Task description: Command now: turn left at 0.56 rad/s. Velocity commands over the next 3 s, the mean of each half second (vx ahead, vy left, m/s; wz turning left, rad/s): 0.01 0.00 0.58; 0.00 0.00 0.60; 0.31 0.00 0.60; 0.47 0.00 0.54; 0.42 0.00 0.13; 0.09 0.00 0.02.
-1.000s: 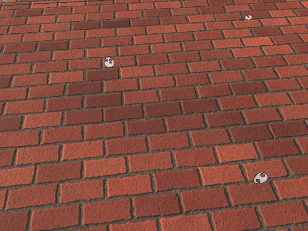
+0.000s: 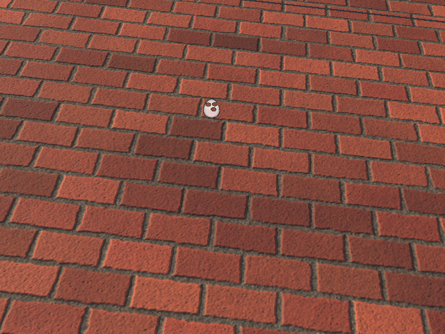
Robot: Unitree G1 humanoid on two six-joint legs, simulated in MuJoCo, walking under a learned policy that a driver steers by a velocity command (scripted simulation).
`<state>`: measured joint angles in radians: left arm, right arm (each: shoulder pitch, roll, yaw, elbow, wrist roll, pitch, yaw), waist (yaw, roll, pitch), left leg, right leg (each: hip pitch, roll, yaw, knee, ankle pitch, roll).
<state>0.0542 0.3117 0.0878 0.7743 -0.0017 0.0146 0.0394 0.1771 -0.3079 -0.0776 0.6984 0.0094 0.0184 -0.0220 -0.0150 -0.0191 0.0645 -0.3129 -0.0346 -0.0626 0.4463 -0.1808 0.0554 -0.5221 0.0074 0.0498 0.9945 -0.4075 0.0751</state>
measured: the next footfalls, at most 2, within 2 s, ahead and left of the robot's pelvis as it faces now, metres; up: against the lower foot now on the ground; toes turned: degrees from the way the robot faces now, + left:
right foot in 0.24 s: +0.08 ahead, -0.15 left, +0.00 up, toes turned +14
left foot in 0.66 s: +0.00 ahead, +0.11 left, +0.00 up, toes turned +26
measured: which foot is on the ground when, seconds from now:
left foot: down 0.00-0.24, up 0.26-0.64, down 0.66-1.00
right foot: up 0.00-0.22, down 0.24-0.66, up 0.68-1.00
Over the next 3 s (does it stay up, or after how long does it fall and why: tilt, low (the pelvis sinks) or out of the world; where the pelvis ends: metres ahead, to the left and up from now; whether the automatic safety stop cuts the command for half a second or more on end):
stays up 0.36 0.72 -0.01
